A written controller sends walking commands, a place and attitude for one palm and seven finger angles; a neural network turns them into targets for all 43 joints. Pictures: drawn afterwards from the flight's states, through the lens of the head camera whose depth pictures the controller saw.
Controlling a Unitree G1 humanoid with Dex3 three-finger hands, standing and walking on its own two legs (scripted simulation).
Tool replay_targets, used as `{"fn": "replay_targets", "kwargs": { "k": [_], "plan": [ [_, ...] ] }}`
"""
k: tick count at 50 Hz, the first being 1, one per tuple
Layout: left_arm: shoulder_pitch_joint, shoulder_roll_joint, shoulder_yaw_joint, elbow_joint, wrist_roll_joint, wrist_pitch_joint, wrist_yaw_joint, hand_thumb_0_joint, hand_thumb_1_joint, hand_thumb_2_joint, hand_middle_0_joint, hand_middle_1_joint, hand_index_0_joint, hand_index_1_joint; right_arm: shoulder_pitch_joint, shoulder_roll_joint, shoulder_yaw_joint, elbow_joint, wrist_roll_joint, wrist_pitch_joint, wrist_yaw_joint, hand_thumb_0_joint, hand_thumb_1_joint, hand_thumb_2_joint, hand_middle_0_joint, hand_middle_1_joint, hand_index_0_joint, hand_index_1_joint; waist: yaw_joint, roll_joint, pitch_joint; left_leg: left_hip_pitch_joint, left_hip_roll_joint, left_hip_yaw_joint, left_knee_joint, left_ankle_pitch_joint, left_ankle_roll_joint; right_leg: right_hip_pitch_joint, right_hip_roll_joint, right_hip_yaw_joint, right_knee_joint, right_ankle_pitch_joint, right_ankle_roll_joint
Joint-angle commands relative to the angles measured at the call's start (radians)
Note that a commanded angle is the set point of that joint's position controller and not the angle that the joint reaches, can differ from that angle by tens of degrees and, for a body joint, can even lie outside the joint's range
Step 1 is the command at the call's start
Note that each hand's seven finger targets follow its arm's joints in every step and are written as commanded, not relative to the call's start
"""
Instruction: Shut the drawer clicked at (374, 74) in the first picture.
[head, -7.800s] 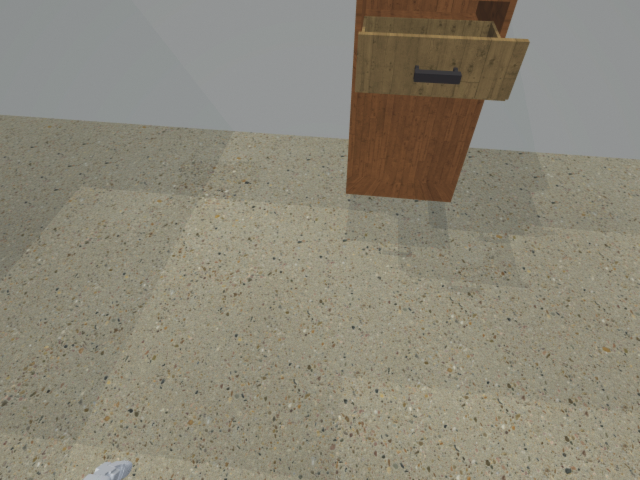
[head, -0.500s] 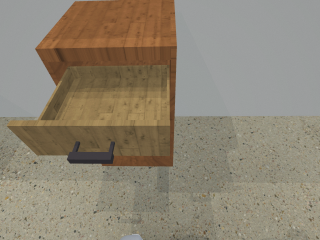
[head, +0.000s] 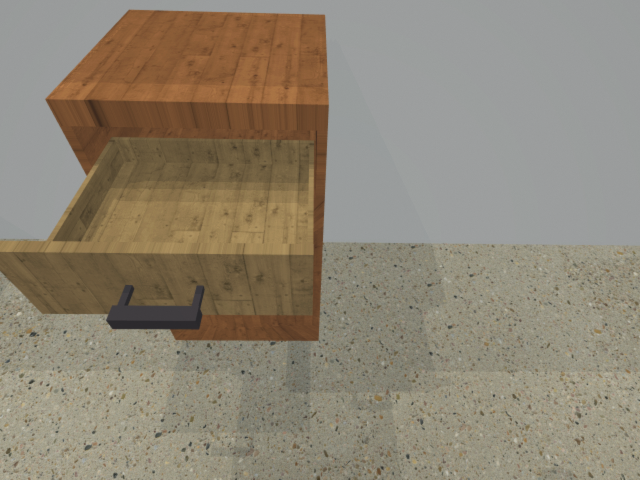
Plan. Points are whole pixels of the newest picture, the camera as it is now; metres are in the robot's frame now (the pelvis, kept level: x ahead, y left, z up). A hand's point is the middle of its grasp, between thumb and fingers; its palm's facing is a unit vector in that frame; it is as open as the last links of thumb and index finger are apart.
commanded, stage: look again from close up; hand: left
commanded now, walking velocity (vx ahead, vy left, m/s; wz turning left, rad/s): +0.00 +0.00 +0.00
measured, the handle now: (159, 304) +0.35 +0.25 -0.01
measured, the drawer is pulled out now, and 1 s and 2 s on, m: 0.30 0.28 0.28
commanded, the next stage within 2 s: raise the hand and make a fist in 0.54 s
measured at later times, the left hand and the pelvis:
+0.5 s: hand out of the picture +0.02 +0.18 -0.17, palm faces +0.02 -0.98 -0.17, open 7.4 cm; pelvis +0.04 +0.01 +0.00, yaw -1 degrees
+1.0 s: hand (183, 458) +0.16 +0.17 -0.03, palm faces +0.05 -1.00 -0.03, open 6.5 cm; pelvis -0.01 +0.00 -0.07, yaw +0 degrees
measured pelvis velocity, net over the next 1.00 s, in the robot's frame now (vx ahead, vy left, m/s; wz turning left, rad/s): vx -0.01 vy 0.00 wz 0.00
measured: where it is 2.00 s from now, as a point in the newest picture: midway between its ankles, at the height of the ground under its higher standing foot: outside the picture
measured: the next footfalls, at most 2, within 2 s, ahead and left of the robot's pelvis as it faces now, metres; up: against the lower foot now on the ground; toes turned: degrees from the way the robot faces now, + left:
none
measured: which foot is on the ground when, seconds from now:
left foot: down 0.00-1.00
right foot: down 0.00-1.00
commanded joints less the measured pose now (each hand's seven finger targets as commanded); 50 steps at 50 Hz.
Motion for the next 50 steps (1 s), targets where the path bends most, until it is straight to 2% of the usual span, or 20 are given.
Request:
{"fn": "replay_targets", "kwargs": {
  "k": [1, 6, 31, 32, 33, 34, 35, 36, 37, 38, 39, 40, 41, 42, 43, 45, 46, 47, 49, 50],
  "plan": [
    [0.059, 0.092, 0.018, -0.008, -0.001, -0.024, 0.006, 0.000, 0.900, 0.900, -0.200, -0.300, -0.200, -0.300, 0.008, -0.087, -0.015, -0.022, 0.007, -0.036, -0.013, 0.000, -0.900, -0.900, 0.200, 0.300, 0.200, 0.300, 0.029, 0.003, 0.043, 0.026, 0.062, -0.071, -0.104, 0.013, 0.031, -0.048, -0.122, 0.137, -0.176, 0.008, -0.001],
    [0.081, 0.076, 0.013, 0.027, 0.001, -0.028, 0.008, 0.000, 0.900, 0.900, -0.200, -0.300, -0.200, -0.300, -0.006, -0.089, -0.016, -0.002, 0.011, -0.041, -0.019, 0.000, -0.900, -0.900, 0.200, 0.300, 0.200, 0.300, 0.028, 0.004, 0.023, 0.074, 0.068, -0.068, -0.103, 0.078, 0.035, -0.027, -0.121, 0.131, -0.165, 0.115, 0.007],
    [0.091, 0.085, 0.015, 0.063, 0.008, -0.023, 0.012, 0.000, 0.900, 0.900, -0.200, -0.300, -0.200, -0.300, -0.086, -0.122, -0.017, 0.005, 0.011, -0.045, -0.030, 0.000, -0.900, -0.900, 0.200, 0.300, 0.200, 0.300, 0.031, -0.019, 0.010, 0.155, 0.078, -0.069, -0.113, 0.219, 0.049, 0.019, -0.132, 0.116, -0.151, 0.274, 0.027],
    [0.153, 0.081, 0.013, 0.078, 0.023, -0.048, 0.053, 0.000, 0.900, 0.900, -0.200, -0.300, -0.200, -0.300, -0.151, -0.143, -0.026, -0.069, 0.016, -0.050, -0.022, 0.000, -0.900, -0.900, 0.200, 0.300, 0.200, 0.300, 0.048, 0.006, 0.050, 0.087, 0.078, -0.033, 0.122, 0.332, 0.020, -0.043, -0.179, 0.187, -0.163, 0.664, 0.065],
    [-0.559, 0.286, 0.089, -1.493, -0.184, -0.240, 0.043, 0.000, 0.900, 0.900, -0.220, -0.322, -0.220, -0.322, -0.079, -0.302, -0.058, -0.409, 0.061, -0.183, -0.058, 0.000, -0.900, -0.900, 0.200, 0.300, 0.200, 0.300, -0.080, 0.205, -0.431, 0.381, -0.018, -0.042, -0.028, 0.403, 0.045, 0.024, -0.088, 0.070, -0.029, 0.582, 0.026],
    [-0.152, 0.206, 0.093, -1.255, -0.106, -0.196, 0.092, 0.000, 0.900, 0.900, -0.240, -0.343, -0.240, -0.343, -0.158, -0.206, -0.030, -0.363, 0.045, -0.279, -0.087, 0.000, -0.900, -0.900, 0.200, 0.300, 0.200, 0.300, 0.035, 0.343, -0.457, 0.497, 0.037, -0.059, -0.065, 0.542, 0.048, -0.043, -0.034, 0.043, 0.053, 0.293, 0.009],
    [0.142, 0.036, -0.009, -1.108, -0.125, -0.066, 0.120, 0.000, 0.900, 0.900, -0.260, -0.365, -0.260, -0.365, -0.148, -0.175, -0.052, -0.371, 0.068, -0.315, -0.075, 0.000, -0.900, -0.900, 0.200, 0.300, 0.200, 0.300, -0.003, 0.256, -0.292, 0.364, 0.044, -0.085, -0.080, 0.560, 0.020, -0.145, -0.021, -0.010, 0.102, 0.081, 0.025],
    [0.153, -0.088, -0.067, -1.078, -0.146, -0.054, 0.094, 0.000, 0.900, 0.900, -0.280, -0.387, -0.280, -0.387, -0.115, -0.185, -0.051, -0.348, 0.063, -0.313, -0.065, 0.000, -0.900, -0.900, 0.200, 0.300, 0.200, 0.300, -0.019, 0.110, -0.178, 0.272, 0.039, -0.089, -0.048, 0.490, 0.026, -0.200, -0.026, -0.018, 0.081, 0.061, 0.035],
    [0.070, -0.035, -0.021, -1.121, -0.149, -0.094, 0.076, 0.000, 0.900, 0.900, -0.300, -0.408, -0.300, -0.408, -0.149, -0.211, -0.074, -0.407, 0.051, -0.319, -0.058, 0.000, -0.900, -0.900, 0.200, 0.300, 0.200, 0.300, -0.035, 0.014, -0.065, 0.155, 0.029, -0.106, 0.004, 0.332, 0.031, -0.259, -0.025, -0.029, 0.041, 0.063, 0.040],
    [0.101, 0.003, 0.034, -1.079, -0.144, -0.145, 0.049, 0.000, 0.900, 0.900, -0.320, -0.430, -0.320, -0.430, -0.154, -0.235, -0.090, -0.430, 0.030, -0.319, -0.054, 0.000, -0.900, -0.900, 0.200, 0.300, 0.200, 0.300, -0.044, -0.098, -0.062, 0.065, 0.007, -0.098, 0.060, 0.207, 0.032, -0.297, -0.019, -0.041, 0.023, 0.100, 0.040],
    [0.271, -0.054, 0.026, -0.994, -0.161, -0.201, 0.005, 0.000, 0.900, 0.900, -0.340, -0.452, -0.340, -0.452, -0.173, -0.226, -0.096, -0.467, 0.019, -0.315, -0.047, 0.000, -0.900, -0.900, 0.200, 0.300, 0.200, 0.300, -0.007, -0.188, -0.069, -0.015, -0.006, -0.088, 0.110, 0.159, 0.031, -0.321, -0.014, -0.050, 0.058, 0.126, 0.042],
    [0.396, -0.066, 0.039, -0.942, -0.166, -0.262, -0.046, 0.000, 0.900, 0.900, -0.360, -0.473, -0.360, -0.473, -0.196, -0.221, -0.102, -0.502, 0.025, -0.313, -0.031, 0.000, -0.900, -0.900, 0.200, 0.300, 0.200, 0.300, 0.036, -0.178, -0.098, -0.061, -0.014, -0.072, 0.154, 0.193, 0.022, -0.312, -0.011, -0.049, 0.115, 0.186, 0.036],
    [0.472, -0.101, 0.033, -0.911, -0.186, -0.335, -0.106, 0.000, 0.900, 0.900, -0.380, -0.495, -0.380, -0.495, -0.219, -0.213, -0.106, -0.525, 0.017, -0.305, -0.017, 0.000, -0.900, -0.900, 0.200, 0.300, 0.200, 0.300, 0.061, -0.231, -0.143, -0.137, -0.019, -0.059, 0.206, 0.179, 0.010, -0.338, -0.009, -0.051, 0.189, 0.217, 0.038],
    [0.492, -0.084, 0.066, -0.912, -0.210, -0.413, -0.170, 0.000, 0.900, 0.900, -0.400, -0.517, -0.400, -0.517, -0.250, -0.210, -0.114, -0.551, 0.020, -0.297, -0.005, 0.000, -0.900, -0.900, 0.200, 0.300, 0.200, 0.300, 0.076, -0.251, -0.150, -0.220, -0.022, -0.048, 0.253, 0.137, 0.002, -0.371, -0.011, -0.042, 0.247, 0.232, 0.040],
    [0.465, -0.055, 0.092, -0.926, -0.222, -0.485, -0.219, 0.000, 0.900, 0.900, -0.420, -0.538, -0.420, -0.538, -0.268, -0.212, -0.119, -0.574, 0.021, -0.298, 0.003, 0.000, -0.900, -0.900, 0.200, 0.300, 0.200, 0.300, 0.079, -0.231, -0.181, -0.292, -0.027, -0.042, 0.304, 0.093, 0.000, -0.401, -0.017, -0.024, 0.299, 0.223, 0.038],
    [0.328, 0.047, 0.149, -1.107, -0.229, -0.633, -0.279, 0.000, 0.900, 0.900, -0.460, -0.582, -0.460, -0.582, -0.270, -0.206, -0.121, -0.620, 0.017, -0.310, 0.017, 0.000, -0.900, -0.900, 0.200, 0.300, 0.200, 0.300, 0.083, -0.006, -0.263, -0.327, -0.028, -0.034, 0.384, 0.041, 0.003, -0.465, -0.025, 0.023, 0.382, 0.151, 0.024],
    [0.255, 0.097, 0.177, -1.222, -0.230, -0.697, -0.292, 0.000, 0.900, 0.900, -0.480, -0.603, -0.480, -0.603, -0.273, -0.202, -0.126, -0.644, 0.011, -0.315, 0.019, 0.000, -0.900, -0.900, 0.200, 0.300, 0.200, 0.300, 0.080, 0.090, -0.369, -0.308, -0.027, -0.033, 0.426, 0.041, 0.007, -0.499, -0.021, 0.039, 0.423, 0.103, 0.017],
    [0.276, 0.118, 0.219, -1.235, -0.237, -0.717, -0.285, 0.000, 0.900, 0.900, -0.500, -0.625, -0.500, -0.625, -0.263, -0.190, -0.128, -0.659, 0.009, -0.313, 0.015, 0.000, -0.900, -0.900, 0.200, 0.300, 0.200, 0.300, 0.079, 0.103, -0.403, -0.306, -0.022, -0.035, 0.453, 0.028, 0.014, -0.527, -0.018, 0.046, 0.437, 0.058, 0.015],
    [0.211, 0.089, 0.214, -1.243, -0.271, -0.702, -0.268, 0.000, 0.900, 0.900, -0.540, -0.668, -0.540, -0.668, -0.284, -0.186, -0.114, -0.693, 0.026, -0.297, -0.005, 0.000, -0.900, -0.900, 0.200, 0.300, 0.200, 0.300, 0.040, 0.036, -0.308, -0.407, -0.025, -0.041, 0.479, -0.141, 0.022, -0.595, -0.023, 0.084, 0.390, -0.139, 0.025],
    [0.150, 0.121, 0.237, -1.280, -0.273, -0.684, -0.256, 0.000, 0.900, 0.900, -0.560, -0.690, -0.560, -0.690, -0.276, -0.201, -0.112, -0.698, 0.034, -0.289, -0.017, 0.000, -0.900, -0.900, 0.200, 0.300, 0.200, 0.300, 0.031, 0.026, -0.277, -0.440, -0.021, -0.053, 0.483, -0.206, 0.026, -0.621, -0.021, 0.098, 0.372, -0.231, 0.025]
  ]
}}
